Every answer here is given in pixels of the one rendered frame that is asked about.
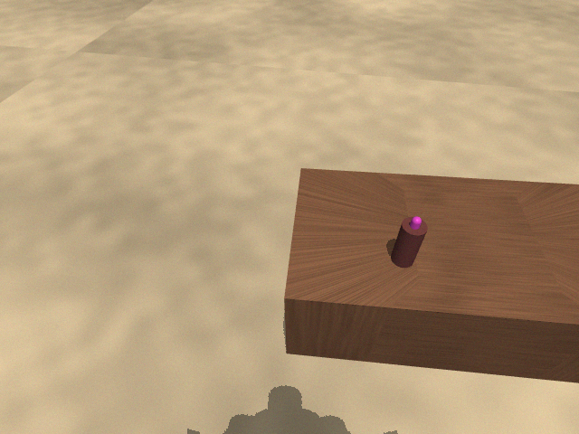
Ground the bottle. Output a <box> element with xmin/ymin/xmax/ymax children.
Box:
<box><xmin>391</xmin><ymin>216</ymin><xmax>428</xmax><ymax>268</ymax></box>

